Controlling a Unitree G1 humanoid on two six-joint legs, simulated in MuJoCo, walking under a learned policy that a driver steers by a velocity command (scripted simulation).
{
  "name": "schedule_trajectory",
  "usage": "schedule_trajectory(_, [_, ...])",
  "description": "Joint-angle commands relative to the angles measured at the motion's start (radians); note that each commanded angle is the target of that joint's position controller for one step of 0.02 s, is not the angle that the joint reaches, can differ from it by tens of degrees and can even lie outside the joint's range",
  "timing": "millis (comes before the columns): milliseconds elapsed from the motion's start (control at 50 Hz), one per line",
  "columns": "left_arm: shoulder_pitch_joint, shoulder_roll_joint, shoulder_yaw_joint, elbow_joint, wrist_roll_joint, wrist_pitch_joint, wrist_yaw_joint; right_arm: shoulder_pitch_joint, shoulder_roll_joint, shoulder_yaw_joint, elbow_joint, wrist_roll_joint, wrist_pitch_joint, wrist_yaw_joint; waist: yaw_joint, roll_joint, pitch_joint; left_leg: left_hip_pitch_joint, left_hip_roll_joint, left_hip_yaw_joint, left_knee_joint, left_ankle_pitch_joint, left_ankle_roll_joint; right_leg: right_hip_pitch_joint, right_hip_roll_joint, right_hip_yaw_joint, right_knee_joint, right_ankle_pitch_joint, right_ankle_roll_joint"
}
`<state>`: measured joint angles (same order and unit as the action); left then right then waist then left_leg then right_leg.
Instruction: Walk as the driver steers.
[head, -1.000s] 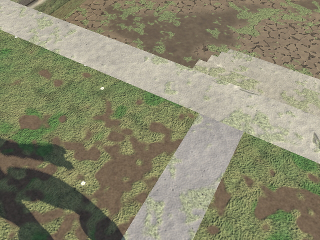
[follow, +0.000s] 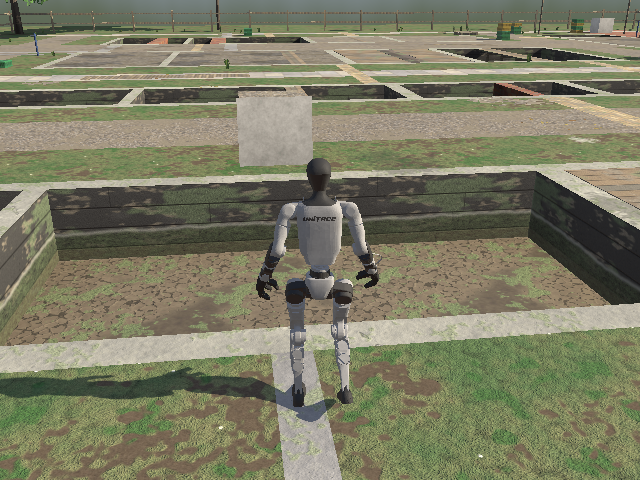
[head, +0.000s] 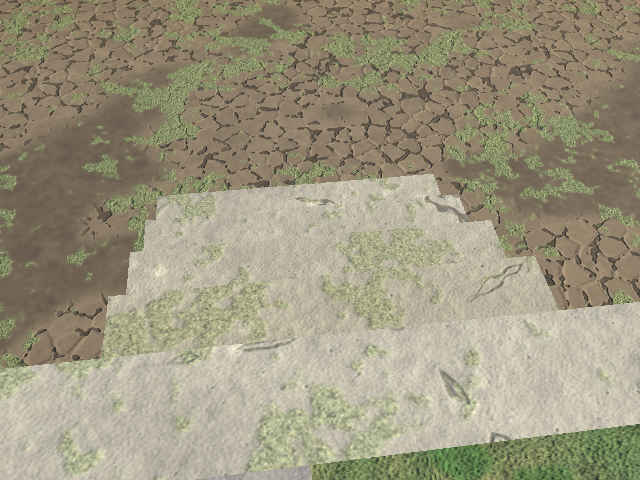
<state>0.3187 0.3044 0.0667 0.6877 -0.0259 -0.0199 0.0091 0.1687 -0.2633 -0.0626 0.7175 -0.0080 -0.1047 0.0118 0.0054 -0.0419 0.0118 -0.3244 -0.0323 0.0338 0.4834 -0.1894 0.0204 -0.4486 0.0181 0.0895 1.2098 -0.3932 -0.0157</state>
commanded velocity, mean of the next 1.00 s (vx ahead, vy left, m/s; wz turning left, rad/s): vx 0.34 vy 0.00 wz -0.15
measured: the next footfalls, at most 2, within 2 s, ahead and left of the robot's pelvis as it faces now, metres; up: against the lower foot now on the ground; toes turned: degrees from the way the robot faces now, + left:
right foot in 0.38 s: +0.37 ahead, -0.20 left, +0.00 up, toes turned -16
left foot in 0.80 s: +0.59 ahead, -0.05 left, +0.00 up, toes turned -11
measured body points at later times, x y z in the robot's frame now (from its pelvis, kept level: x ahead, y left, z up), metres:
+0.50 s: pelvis +0.29 -0.09 -0.01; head +0.31 -0.10 +0.44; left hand +0.51 +0.12 -0.11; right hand +0.26 -0.34 -0.15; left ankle +0.16 +0.10 -0.63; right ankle +0.33 -0.19 -0.73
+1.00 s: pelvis +0.46 -0.11 +0.01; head +0.49 -0.10 +0.46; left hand +0.69 +0.13 -0.08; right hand +0.52 -0.40 -0.10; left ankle +0.55 -0.05 -0.73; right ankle +0.37 -0.24 -0.66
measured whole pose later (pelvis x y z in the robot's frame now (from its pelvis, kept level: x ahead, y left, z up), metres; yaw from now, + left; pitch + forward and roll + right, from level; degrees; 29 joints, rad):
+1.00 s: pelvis +0.46 -0.11 +0.01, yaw -6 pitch +4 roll -1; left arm 0.10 0.29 0.05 0.70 0.09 -0.07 0.03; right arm 0.27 -0.30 -0.05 0.78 -0.03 -0.10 -0.01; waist -0.04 0.00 -0.03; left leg -0.38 -0.09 -0.04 0.37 -0.05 0.10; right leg -0.43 0.02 0.07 1.05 -0.55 0.05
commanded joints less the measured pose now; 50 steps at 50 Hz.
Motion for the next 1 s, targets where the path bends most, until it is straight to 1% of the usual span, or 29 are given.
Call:
schedule_trajectory(20, [-0.038,0.079,0.029,-0.105,-0.006,-0.009,-0.009,0.04,-0.092,-0.022,-0.025,-0.002,-0.006,-0.006,-0.024,0.158,-0.006,0.202,0.279,-0.286,-0.276,0.013,0.156,-0.252,-0.119,0.029,-0.003,0.073,0.008])
schedule_trajectory(80, [-0.081,0.048,0.018,-0.128,0.001,0.001,-0.011,0.053,-0.133,-0.035,0.007,0.001,-0.014,-0.007,-0.022,0.128,0.007,0.2,0.293,-0.18,-0.315,0.148,0.183,-0.291,-0.136,0.015,-0.095,0.135,0.027])
schedule_trajectory(100, [0.027,-0.037,-0.04,-0.041,0.162,-0.04,-0.078,0.074,0.009,0.013,-0.032,-0.064,-0.048,-0.01,-0.026,0.138,-0.068,0.257,0.305,-0.177,-0.353,0.041,0.22,-0.295,-0.133,-0.007,-0.112,0.215,0.028])
schedule_trajectory(160, [-0.136,0.025,-0.018,-0.049,0.105,-0.073,-0.12,0.125,-0.088,0.002,-0.015,-0.067,-0.046,-0.006,-0.068,0.095,0.016,0.294,0.287,-0.052,-0.381,0.108,0.202,-0.374,-0.127,-0.037,-0.243,0.356,0.026])
schedule_trajectory(200, [-0.201,0.019,-0.033,-0.055,0.089,-0.073,-0.126,0.186,-0.111,0.006,0.01,-0.066,-0.034,-0.002,-0.09,0.102,0.025,0.332,0.287,0.028,-0.371,0.203,0.187,-0.352,-0.125,-0.058,-0.36,0.408,0.02])
schedule_trajectory(320, [-0.284,0.041,-0.043,-0.091,0.09,-0.065,-0.104,0.239,-0.151,0.012,0.083,-0.072,-0.023,0.019,-0.062,0.127,0.069,0.419,0.333,0.123,-0.315,0.418,0.159,-0.226,-0.06,-0.112,-0.543,0.342,-0.067])
schedule_trajectory(360, [-0.243,0.08,-0.026,-0.098,0.074,-0.073,-0.091,0.203,-0.204,0.001,0.094,-0.073,-0.018,0.021,0.015,0.134,0.04,0.391,0.325,0.166,-0.189,0.721,0.145,-0.03,0.02,-0.164,-0.611,0.345,-0.107])
schedule_trajectory(380, [-0.152,0.122,-0.006,-0.077,0.061,-0.081,-0.083,0.208,-0.215,0.001,0.103,-0.082,-0.02,0.027,0.068,0.127,-0.02,0.316,0.288,0.208,-0.042,0.86,0.114,0.181,0.065,-0.184,-0.623,0.386,-0.139])
schedule_trajectory(400, [0.027,0.175,0.022,-0.025,0.061,-0.082,-0.062,0.251,-0.159,0.018,0.108,-0.108,-0.025,0.035,0.116,0.072,-0.17,0.138,0.243,0.218,0.217,0.732,0.058,0.523,0.038,-0.111,-0.525,0.502,-0.205])
schedule_trajectory(420, [0.283,0.223,0.033,0.04,0.043,-0.07,-0.043,0.455,-0.006,0.079,0.09,-0.148,-0.034,0.064,0.102,-0.16,-0.524,-0.212,0.121,0.158,0.546,0.111,-0.026,1.099,-0.238,0.369,-0.567,0.55,-0.458])
schedule_trajectory(440, [0.392,0.174,0.018,0.08,0.068,-0.062,-0.041,0.299,-0.067,0.057,0.098,-0.079,-0.03,0.083,0.21,-0.037,-0.459,-0.373,-0.012,0.007,0.789,-0.339,-0.033,1.059,-0.337,0.646,-0.763,0.504,-0.444])
schedule_trajectory(460, [0.376,0.199,0.036,0.123,0.081,-0.083,-0.036,0.097,-0.061,0.052,0.034,-0.038,-0.03,0.08,0.218,-0.038,-0.188,-0.534,0.034,-0.108,0.864,-0.296,0.004,0.867,-0.301,0.511,-0.839,0.367,-0.316])
schedule_trajectory(480, [0.246,0.183,0.036,0.105,0.059,-0.096,-0.036,0.031,-0.1,0.041,0.017,-0.038,-0.041,0.052,0.165,-0.066,-0.043,-0.53,0.094,-0.107,0.879,-0.238,0.0,0.607,-0.283,0.397,-0.847,0.45,-0.301])
schedule_trajectory(500, [0.153,0.119,0.012,0.097,0.045,-0.102,-0.035,0.076,-0.112,0.041,0.011,-0.069,-0.04,0.027,0.085,-0.077,-0.093,-0.422,0.131,-0.114,0.837,-0.234,-0.002,0.47,-0.271,0.296,-0.838,0.67,-0.313])
schedule_trajectory(560, [-0.086,0.026,-0.023,0.029,0.052,-0.112,-0.047,0.164,-0.038,0.068,0.036,-0.062,-0.005,0.018,-0.075,0.014,-0.095,-0.192,0.183,-0.091,0.701,-0.222,-0.045,0.137,-0.251,0.123,-0.938,0.894,-0.284])
schedule_trajectory(620, [-0.199,0.096,-0.01,-0.009,0.077,-0.128,-0.055,0.226,-0.04,0.058,0.091,-0.034,0.007,0.058,-0.118,0.021,-0.076,-0.041,0.17,-0.023,0.458,0.05,-0.081,-0.041,-0.155,-0.084,-0.949,0.909,-0.203])
schedule_trajectory(660, [-0.156,0.125,-0.003,0.01,0.076,-0.124,-0.057,0.158,-0.035,0.061,0.085,-0.035,0.015,0.082,-0.078,0.013,-0.071,-0.014,0.148,-0.016,0.319,0.186,-0.09,-0.007,-0.166,-0.104,-0.929,0.894,-0.184])
schedule_trajectory(680, [0.005,0.105,0.024,0.062,-0.061,-0.069,-0.073,0.134,-0.017,0.048,0.097,0.115,0.058,0.06,0.01,-0.027,-0.093,-0.039,0.078,0.038,0.23,0.29,-0.055,0.15,-0.105,-0.153,-0.92,0.952,-0.149])
schedule_trajectory(700, [0.019,0.102,0.018,0.075,-0.063,-0.035,-0.076,0.115,-0.022,0.048,0.087,0.119,0.078,0.053,0.014,-0.063,-0.084,-0.061,0.075,0.026,0.202,0.282,-0.031,0.199,-0.126,-0.155,-0.9,0.943,-0.15])
schedule_trajectory(740, [-0.04,0.096,0.022,0.062,-0.042,0.014,-0.057,0.065,-0.068,0.024,0.058,0.063,0.105,0.065,0.009,-0.051,-0.074,-0.11,0.071,0.024,0.187,0.167,0.027,0.252,-0.175,-0.14,-0.813,0.85,-0.16])
schedule_trajectory(760, [-0.081,0.157,0.027,0.042,0.139,-0.055,-0.065,0.101,-0.131,0.023,0.035,-0.067,0.015,0.048,-0.035,0.091,0.003,-0.124,0.132,-0.101,0.208,0.162,0.005,0.22,-0.342,0.003,-0.835,0.745,-0.227])
schedule_trajectory(800, [-0.18,0.108,0.03,0.046,0.097,-0.1,-0.047,0.136,-0.125,0.02,0.047,-0.059,-0.026,0.01,-0.061,0.043,-0.048,-0.136,0.151,-0.129,0.127,0.142,0.028,0.344,-0.344,-0.017,-0.764,0.695,-0.208])
schedule_trajectory(820, [-0.155,0.087,0.023,0.043,0.06,-0.104,-0.035,0.118,-0.168,0.005,0.042,-0.036,-0.031,0.001,-0.039,0.122,-0.091,-0.043,0.111,-0.11,0.046,0.356,0.086,0.348,-0.243,-0.083,-0.668,0.648,-0.147])
schedule_trajectory(840, [-0.036,0.075,0.023,0.014,0.059,-0.103,-0.019,0.045,-0.281,-0.024,0.003,-0.011,-0.03,-0.012,0.058,0.29,-0.229,0.139,0.184,-0.275,-0.049,0.658,0.272,0.291,-0.041,-0.201,-0.475,0.334,-0.029])
schedule_trajectory(860, [-0.04,0.068,0.008,-0.009,0.09,-0.098,-0.013,0.124,-0.302,-0.032,-0.015,-0.007,-0.02,-0.013,-0.016,0.353,-0.343,0.389,0.36,-0.613,-0.176,0.585,0.476,0.038,0.101,-0.14,-0.303,-0.261,0.052])
schedule_trajectory(880, [-0.15,0.105,0.014,-0.027,0.088,-0.071,-0.019,0.217,-0.262,-0.035,0.031,-0.032,-0.019,-0.019,-0.082,0.213,-0.282,0.365,0.344,-0.641,-0.219,0.351,0.388,-0.069,0.047,0.009,-0.152,-0.33,0.048])
schedule_trajectory(900, [-0.158,0.098,0.015,-0.033,0.091,-0.055,-0.004,0.196,-0.236,-0.04,0.04,-0.025,-0.016,-0.025,-0.055,0.131,-0.208,0.291,0.32,-0.599,-0.231,0.246,0.334,-0.105,0.01,0.046,-0.066,-0.289,0.057])
schedule_trajectory(940, [-0.12,0.101,0.014,-0.022,0.116,-0.051,0.026,0.129,-0.136,-0.013,0.023,-0.019,-0.003,-0.031,-0.004,0.086,-0.152,0.191,0.277,-0.536,-0.258,0.202,0.311,-0.111,-0.034,0.061,-0.047,-0.219,0.068])
schedule_trajectory(1000, [-0.097,0.052,-0.006,-0.012,0.111,-0.039,0.028,0.092,-0.136,-0.009,-0.014,-0.024,-0.005,-0.026,0.027,0.089,-0.126,0.072,0.185,-0.416,-0.289,0.187,0.272,-0.014,-0.045,0.003,-0.19,-0.099,0.082])
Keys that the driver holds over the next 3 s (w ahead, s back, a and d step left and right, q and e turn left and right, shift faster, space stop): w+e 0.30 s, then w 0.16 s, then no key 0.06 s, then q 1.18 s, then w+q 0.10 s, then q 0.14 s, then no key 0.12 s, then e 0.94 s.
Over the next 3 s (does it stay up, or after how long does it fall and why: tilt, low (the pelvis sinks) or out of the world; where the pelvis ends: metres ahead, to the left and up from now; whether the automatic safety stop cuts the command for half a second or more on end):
stays up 0.58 -0.07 0.01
